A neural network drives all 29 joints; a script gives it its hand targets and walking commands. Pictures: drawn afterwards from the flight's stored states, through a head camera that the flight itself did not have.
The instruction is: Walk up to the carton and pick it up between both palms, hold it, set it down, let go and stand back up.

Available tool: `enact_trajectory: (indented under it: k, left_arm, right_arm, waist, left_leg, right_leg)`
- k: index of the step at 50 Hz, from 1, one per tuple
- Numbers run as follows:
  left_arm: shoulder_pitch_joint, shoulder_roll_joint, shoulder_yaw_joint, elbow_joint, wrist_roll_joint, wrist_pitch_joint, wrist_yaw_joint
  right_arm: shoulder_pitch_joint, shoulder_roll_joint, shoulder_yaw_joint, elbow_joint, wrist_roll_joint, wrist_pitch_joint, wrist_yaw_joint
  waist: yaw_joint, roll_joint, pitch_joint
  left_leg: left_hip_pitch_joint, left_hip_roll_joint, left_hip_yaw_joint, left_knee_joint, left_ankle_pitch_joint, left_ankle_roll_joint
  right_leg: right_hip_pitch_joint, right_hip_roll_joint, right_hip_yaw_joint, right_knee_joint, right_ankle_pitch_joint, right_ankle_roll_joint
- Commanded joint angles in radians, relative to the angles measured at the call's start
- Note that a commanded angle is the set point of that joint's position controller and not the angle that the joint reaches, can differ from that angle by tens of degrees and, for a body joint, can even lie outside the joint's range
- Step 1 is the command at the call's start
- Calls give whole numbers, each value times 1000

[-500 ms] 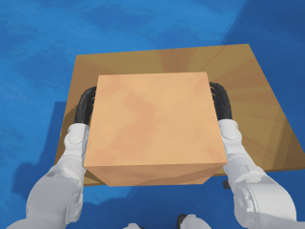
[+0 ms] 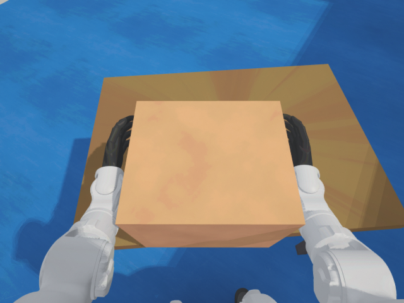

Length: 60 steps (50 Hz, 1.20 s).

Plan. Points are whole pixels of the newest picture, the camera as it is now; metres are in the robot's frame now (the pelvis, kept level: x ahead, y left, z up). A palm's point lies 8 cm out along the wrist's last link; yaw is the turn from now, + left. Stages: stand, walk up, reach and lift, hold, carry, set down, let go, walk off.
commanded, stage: reach and lift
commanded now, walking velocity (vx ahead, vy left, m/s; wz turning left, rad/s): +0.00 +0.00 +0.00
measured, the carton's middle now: (207, 179) +0.36 +0.00 -0.02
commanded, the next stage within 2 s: none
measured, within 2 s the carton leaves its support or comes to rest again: neither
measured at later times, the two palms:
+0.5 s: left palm (111, 157) +0.38 +0.18 +0.05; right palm (303, 157) +0.36 -0.19 +0.04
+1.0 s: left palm (88, 128) +0.38 +0.18 +0.15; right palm (323, 120) +0.37 -0.19 +0.15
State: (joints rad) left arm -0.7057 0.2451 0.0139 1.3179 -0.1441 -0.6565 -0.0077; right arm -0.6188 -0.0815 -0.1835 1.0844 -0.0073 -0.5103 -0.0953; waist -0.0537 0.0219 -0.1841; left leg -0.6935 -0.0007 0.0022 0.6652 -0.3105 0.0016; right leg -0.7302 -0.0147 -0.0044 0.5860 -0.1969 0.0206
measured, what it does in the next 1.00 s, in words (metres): stands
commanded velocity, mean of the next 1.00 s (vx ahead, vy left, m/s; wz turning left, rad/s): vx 0.00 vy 0.00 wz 0.00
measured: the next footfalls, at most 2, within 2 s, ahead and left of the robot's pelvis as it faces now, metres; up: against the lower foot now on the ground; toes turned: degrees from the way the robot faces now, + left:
none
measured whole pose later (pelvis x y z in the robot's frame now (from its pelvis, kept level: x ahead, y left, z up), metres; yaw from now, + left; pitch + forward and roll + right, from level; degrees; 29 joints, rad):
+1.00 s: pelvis +0.01 +0.00 +0.03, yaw +0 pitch +5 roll -1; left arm -0.56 0.22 -0.03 0.79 -0.17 0.00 0.11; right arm -0.53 -0.16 -0.03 0.72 0.18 0.03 -0.14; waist -0.02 0.02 -0.21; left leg -0.26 0.00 0.00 0.41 -0.23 0.00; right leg -0.29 -0.01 -0.01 0.33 -0.12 0.02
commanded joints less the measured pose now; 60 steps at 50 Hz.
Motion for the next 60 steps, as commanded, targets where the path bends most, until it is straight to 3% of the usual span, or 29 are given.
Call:
enact_trajectory:
  k: [1, 2, 5, 7, 9, 14, 18, 19, 22, 23, 25, 29, 30, 32, 34, 35, 37, 38, 39, 40, 41, 43, 44, 46, 52, 54, 55, 59, 60]
  left_arm:
    - [-400, -767, -200, -166, 177, -97, -77]
    - [-427, -784, -206, -186, 177, -104, -71]
    - [-455, -757, -189, -198, 189, -115, -62]
    - [-471, -751, -187, -191, 189, -116, -63]
    - [-445, -767, -174, -192, 197, -112, -67]
    - [-548, -763, -201, -235, 169, -97, -58]
    - [-577, -730, -227, -235, 149, -56, -55]
    - [-559, -737, -234, -243, 136, -45, -52]
    - [-484, -781, -282, -330, 116, -7, -43]
    - [-522, -770, -271, -281, 105, 21, -43]
    - [-581, -829, -338, -401, 56, 17, -37]
    - [-492, -885, -393, -523, 0, 61, -23]
    - [-537, -872, -397, -577, -3, 59, -26]
    - [-510, -859, -416, -640, -11, 87, -30]
    - [-466, -814, -386, -644, 18, 164, -42]
    - [-456, -791, -397, -718, 10, 196, -41]
    - [-447, -814, -414, -751, 9, 252, -48]
    - [-390, -813, -378, -794, 36, 295, -51]
    - [-364, -829, -415, -863, 9, 331, -48]
    - [-370, -808, -381, -830, 29, 376, -55]
    - [-369, -820, -401, -917, 28, 416, -55]
    - [-383, -813, -379, -934, 46, 497, -61]
    - [-382, -829, -379, -961, 32, 529, -62]
    - [-364, -795, -332, -996, 51, 597, -74]
    - [-437, -788, -171, -900, 110, 760, -119]
    - [-524, -815, -183, -908, 95, 787, -124]
    - [-514, -821, -181, -908, 91, 801, -123]
    - [-582, -840, -154, -913, 113, 848, -124]
    - [-522, -843, -143, -951, 125, 875, -117]
  right_arm:
    - [-368, 697, 375, -126, -149, -140, 141]
    - [-387, 698, 362, -122, -153, -152, 144]
    - [-435, 673, 351, -154, -175, -175, 146]
    - [-439, 638, 325, -122, -184, -175, 148]
    - [-442, 646, 353, -139, -189, -178, 141]
    - [-480, 628, 304, -152, -216, -158, 141]
    - [-531, 616, 328, -199, -196, -96, 141]
    - [-540, 637, 351, -207, -178, -84, 142]
    - [-495, 663, 423, -272, -129, -32, 141]
    - [-546, 644, 430, -276, -109, -1, 144]
    - [-558, 685, 461, -333, -90, 9, 138]
    - [-528, 761, 638, -540, 42, 77, 129]
    - [-493, 754, 624, -537, 48, 85, 115]
    - [-431, 758, 680, -597, 74, 131, 106]
    - [-376, 705, 664, -576, 83, 204, 94]
    - [-369, 717, 691, -601, 103, 239, 94]
    - [-380, 704, 694, -648, 119, 284, 89]
    - [-333, 698, 713, -640, 140, 320, 88]
    - [-332, 671, 697, -693, 167, 350, 87]
    - [-398, 644, 677, -713, 178, 368, 84]
    - [-389, 649, 697, -741, 193, 404, 84]
    - [-389, 623, 668, -720, 198, 466, 82]
    - [-484, 626, 671, -818, 224, 462, 82]
    - [-474, 602, 665, -864, 225, 506, 74]
    - [-586, 547, 481, -763, 179, 596, 97]
    - [-679, 566, 479, -763, 196, 593, 112]
    - [-674, 564, 491, -747, 203, 606, 117]
    - [-678, 566, 407, -632, 171, 640, 148]
    - [-650, 571, 422, -649, 210, 654, 155]
  waist:
    - [24, 65, -664]
    - [20, 94, -673]
    - [36, 76, -694]
    - [22, 89, -649]
    - [43, 54, -646]
    - [14, 55, -639]
    - [30, 29, -627]
    - [57, 18, -633]
    - [58, 23, -660]
    - [48, 9, -588]
    - [42, 39, -675]
    - [64, -3, -782]
    - [32, 26, -812]
    - [34, 15, -802]
    - [11, -8, -668]
    - [29, -1, -661]
    - [20, 10, -568]
    - [57, 7, -507]
    - [21, 10, -511]
    - [30, -5, -426]
    - [30, 8, -451]
    - [30, 10, -346]
    - [44, 13, -387]
    - [29, -34, -359]
    - [29, -38, -145]
    - [17, -45, -154]
    - [41, -39, -130]
    - [7, -11, -76]
    - [45, -15, -104]
  left_leg:
    - [414, 14, -61, -60, 642, -90]
    - [430, 16, -64, -58, 672, -103]
    - [417, 21, -60, -65, 623, -95]
    - [422, 21, -47, -87, 579, -96]
    - [387, 17, -39, -104, 550, -84]
    - [374, 12, -31, -147, 402, -73]
    - [327, 13, -21, -165, 308, -57]
    - [337, 14, -10, -170, 308, -59]
    - [373, 10, -9, -190, 392, -55]
    - [365, 17, -16, -188, 342, -52]
    - [383, 5, -26, -183, 417, -61]
    - [422, -7, -52, -159, 598, -61]
    - [464, -13, -60, -146, 657, -72]
    - [450, -18, -69, -156, 677, -71]
    - [414, -18, -66, -208, 603, -60]
    - [422, -19, -68, -227, 606, -64]
    - [435, -21, -75, -246, 620, -74]
    - [443, -23, -65, -258, 629, -69]
    - [503, -19, -76, -262, 673, -76]
    - [500, -20, -71, -269, 663, -77]
    - [523, -18, -75, -269, 681, -86]
    - [543, -21, -71, -281, 657, -91]
    - [537, -30, -64, -281, 654, -92]
    - [560, -34, -61, -301, 646, -74]
    - [518, -35, -57, -372, 395, -64]
    - [509, -35, -44, -388, 350, -59]
    - [491, -37, -37, -398, 331, -54]
    - [456, -37, -34, -442, 193, -51]
    - [453, -37, -31, -437, 220, -47]
  right_leg:
    - [403, 59, -40, -102, 405, -30]
    - [393, 66, -53, -103, 399, -34]
    - [363, 64, -46, -106, 356, -29]
    - [362, 62, -51, -127, 320, -36]
    - [392, 63, -40, -137, 301, -32]
    - [363, 53, -39, -160, 184, -43]
    - [342, 46, -28, -165, 99, -35]
    - [356, 44, -23, -169, 79, -33]
    - [424, 53, -18, -174, 170, -26]
    - [409, 54, -21, -190, 104, -25]
    - [450, 59, -23, -176, 181, -27]
    - [597, 71, 3, -158, 412, -14]
    - [614, 75, -7, -158, 460, -10]
    - [667, 78, 10, -170, 521, -4]
    - [724, 60, 27, -198, 483, 0]
    - [740, 60, 24, -201, 490, 4]
    - [753, 64, 24, -222, 490, -8]
    - [777, 64, 27, -226, 463, -5]
    - [773, 74, 19, -246, 480, -9]
    - [779, 74, 14, -259, 458, -6]
    - [796, 70, 18, -259, 476, -10]
    - [796, 67, 17, -269, 430, -16]
    - [811, 72, 8, -273, 419, -18]
    - [852, 70, 13, -280, 446, -10]
    - [806, 58, 6, -328, 202, -28]
    - [798, 63, -6, -332, 150, -36]
    - [800, 58, -4, -340, 138, -38]
    - [776, 55, -13, -360, 14, -55]
    - [793, 56, -10, -350, 46, -58]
